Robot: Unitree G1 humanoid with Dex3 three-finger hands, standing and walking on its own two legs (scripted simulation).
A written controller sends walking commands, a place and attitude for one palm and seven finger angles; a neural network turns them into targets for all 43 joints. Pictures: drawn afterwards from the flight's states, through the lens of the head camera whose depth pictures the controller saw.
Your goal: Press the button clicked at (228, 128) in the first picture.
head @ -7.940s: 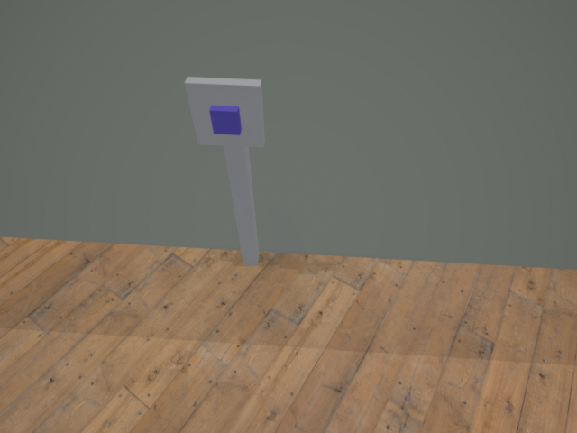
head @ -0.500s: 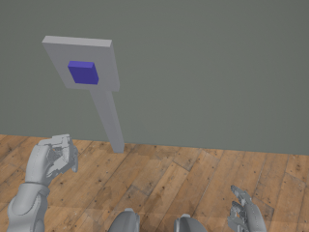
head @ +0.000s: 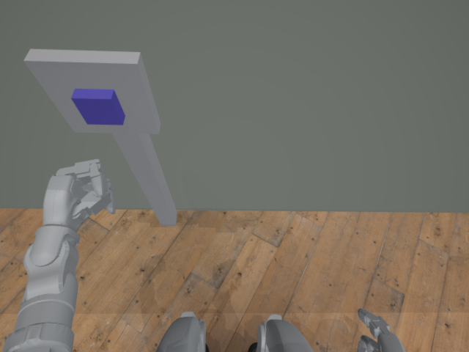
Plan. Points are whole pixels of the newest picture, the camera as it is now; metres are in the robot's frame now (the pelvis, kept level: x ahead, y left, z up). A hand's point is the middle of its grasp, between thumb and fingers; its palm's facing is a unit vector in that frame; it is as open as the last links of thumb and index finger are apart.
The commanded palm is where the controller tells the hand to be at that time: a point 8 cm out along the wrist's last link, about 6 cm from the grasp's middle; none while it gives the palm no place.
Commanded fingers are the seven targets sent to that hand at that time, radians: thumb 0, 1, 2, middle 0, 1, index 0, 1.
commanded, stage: aim a knuckle at the button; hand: left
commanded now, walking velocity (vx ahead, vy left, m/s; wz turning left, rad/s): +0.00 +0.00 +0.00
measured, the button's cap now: (100, 106) +0.53 +0.26 +0.05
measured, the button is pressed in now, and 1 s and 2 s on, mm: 0 0 12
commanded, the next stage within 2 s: press the button with the knuckle in 1.10 s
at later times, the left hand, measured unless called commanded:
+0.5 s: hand (115, 154) +0.45 +0.23 +0.02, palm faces +0.02 -1.00 -0.03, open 3.1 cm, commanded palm +0.42 +0.27 +0.03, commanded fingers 0.00 0.90 0.90 -1.30 -1.50 -1.30 -1.50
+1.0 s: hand (119, 161) +0.43 +0.22 +0.02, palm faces +0.03 -1.00 -0.03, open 3.1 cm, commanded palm +0.41 +0.27 +0.03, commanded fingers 0.00 0.90 0.90 -1.30 -1.50 -1.30 -1.50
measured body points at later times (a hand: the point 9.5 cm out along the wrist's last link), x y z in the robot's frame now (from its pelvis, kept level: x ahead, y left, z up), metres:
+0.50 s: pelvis -0.01 +0.01 -0.01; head +0.13 +0.03 +0.41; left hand +0.44 +0.28 +0.03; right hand +0.05 -0.26 -0.13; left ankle +0.01 +0.10 -0.65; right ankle +0.01 -0.09 -0.65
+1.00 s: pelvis +0.00 +0.02 -0.01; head +0.13 +0.04 +0.43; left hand +0.43 +0.27 +0.02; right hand +0.08 -0.25 -0.12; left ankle +0.01 +0.10 -0.65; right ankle +0.01 -0.09 -0.65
